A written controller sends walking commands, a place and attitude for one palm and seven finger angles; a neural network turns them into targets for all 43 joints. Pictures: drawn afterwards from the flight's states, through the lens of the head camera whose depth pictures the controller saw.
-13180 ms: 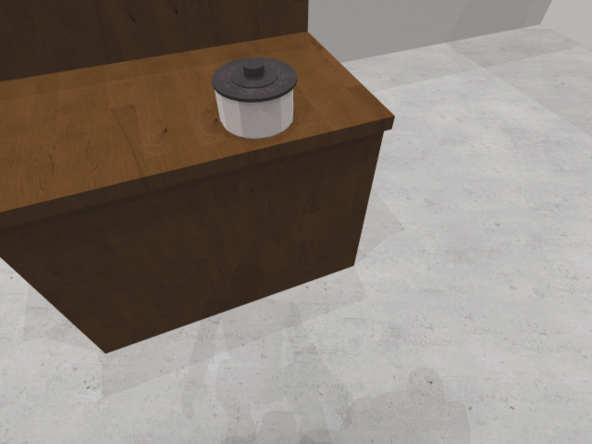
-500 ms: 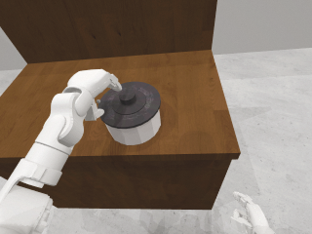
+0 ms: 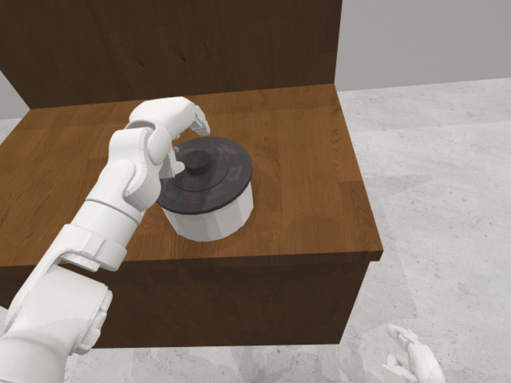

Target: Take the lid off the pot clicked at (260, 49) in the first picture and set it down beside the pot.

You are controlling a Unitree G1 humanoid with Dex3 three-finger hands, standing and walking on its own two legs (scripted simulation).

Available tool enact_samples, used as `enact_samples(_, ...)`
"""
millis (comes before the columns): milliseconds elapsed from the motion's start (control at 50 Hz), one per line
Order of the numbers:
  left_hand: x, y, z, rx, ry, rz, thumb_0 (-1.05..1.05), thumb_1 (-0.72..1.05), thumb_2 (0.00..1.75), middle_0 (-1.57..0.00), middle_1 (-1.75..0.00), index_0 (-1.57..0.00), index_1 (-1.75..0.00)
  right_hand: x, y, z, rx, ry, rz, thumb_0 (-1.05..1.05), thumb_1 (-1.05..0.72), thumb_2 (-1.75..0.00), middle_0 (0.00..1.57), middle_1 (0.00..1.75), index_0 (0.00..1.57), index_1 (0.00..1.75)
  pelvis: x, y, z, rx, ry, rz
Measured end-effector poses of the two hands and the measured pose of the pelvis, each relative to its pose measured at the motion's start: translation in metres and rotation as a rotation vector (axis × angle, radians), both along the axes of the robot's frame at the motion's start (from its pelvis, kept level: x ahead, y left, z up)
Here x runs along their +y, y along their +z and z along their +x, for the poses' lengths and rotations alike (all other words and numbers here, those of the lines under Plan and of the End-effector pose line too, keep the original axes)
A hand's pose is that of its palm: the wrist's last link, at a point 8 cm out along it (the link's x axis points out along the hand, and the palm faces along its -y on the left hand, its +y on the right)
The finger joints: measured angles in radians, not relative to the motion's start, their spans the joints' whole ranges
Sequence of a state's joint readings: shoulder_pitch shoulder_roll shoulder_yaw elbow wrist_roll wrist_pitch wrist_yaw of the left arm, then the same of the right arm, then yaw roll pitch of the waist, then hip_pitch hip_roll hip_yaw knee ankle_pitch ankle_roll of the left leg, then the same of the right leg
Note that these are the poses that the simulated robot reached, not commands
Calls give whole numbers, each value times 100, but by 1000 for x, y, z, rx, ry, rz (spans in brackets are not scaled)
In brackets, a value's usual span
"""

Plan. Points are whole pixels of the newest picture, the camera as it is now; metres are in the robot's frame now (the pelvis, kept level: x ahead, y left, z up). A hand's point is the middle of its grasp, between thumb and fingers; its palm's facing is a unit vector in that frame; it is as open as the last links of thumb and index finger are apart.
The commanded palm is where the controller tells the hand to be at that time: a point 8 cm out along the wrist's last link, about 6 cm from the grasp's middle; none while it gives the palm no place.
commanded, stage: move the open hand above the knob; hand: left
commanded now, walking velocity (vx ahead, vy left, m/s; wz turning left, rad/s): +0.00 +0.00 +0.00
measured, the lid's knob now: (197, 162) +0.47 +0.12 +0.09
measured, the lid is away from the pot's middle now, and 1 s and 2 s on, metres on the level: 0.00 0.00 0.00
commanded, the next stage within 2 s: lower the open fingers around the knob in 0.80 s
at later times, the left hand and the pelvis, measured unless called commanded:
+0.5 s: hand (184, 143) +0.44 +0.12 +0.16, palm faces -0.20 -0.07 -0.98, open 9.9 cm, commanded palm +0.41 +0.14 +0.23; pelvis +0.00 +0.00 +0.00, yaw -1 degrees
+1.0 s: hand (178, 147) +0.43 +0.13 +0.16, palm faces -0.23 -0.08 -0.97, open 9.9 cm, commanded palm +0.41 +0.14 +0.22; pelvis +0.00 +0.01 +0.00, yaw +0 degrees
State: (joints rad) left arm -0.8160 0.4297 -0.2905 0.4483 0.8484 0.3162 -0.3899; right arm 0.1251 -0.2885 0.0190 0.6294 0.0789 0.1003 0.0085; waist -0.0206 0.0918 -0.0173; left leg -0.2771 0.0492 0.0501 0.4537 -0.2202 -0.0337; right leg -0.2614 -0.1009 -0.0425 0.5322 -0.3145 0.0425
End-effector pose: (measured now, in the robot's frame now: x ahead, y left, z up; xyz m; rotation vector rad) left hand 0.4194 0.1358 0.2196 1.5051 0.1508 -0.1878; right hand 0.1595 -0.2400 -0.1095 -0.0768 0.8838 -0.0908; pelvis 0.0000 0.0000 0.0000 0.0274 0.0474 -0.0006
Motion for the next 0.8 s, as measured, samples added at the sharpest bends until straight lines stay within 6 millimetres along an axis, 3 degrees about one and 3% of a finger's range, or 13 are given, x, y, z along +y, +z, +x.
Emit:
enact_samples(200,-12,1,16,5,-8,-3,0,-28,145,-86,-9,-86,-8,-6,-7,-22,61,-37,-10,1,-91,-90,20,30,20,30,2,1,2,11,-7,0)
enact_samples(340,-15,1,17,-9,-16,-8,0,-28,145,-86,-9,-85,-8,-6,-9,-28,77,-51,-1,1,-91,-90,20,30,20,29,3,1,4,12,-13,1)
enact_samples(800,-1,0,0,-1,9,-2,0,-28,145,-87,-9,-86,-8,9,7,8,-15,10,-2,1,-91,-90,20,30,20,30,5,1,-2,-2,2,-3)
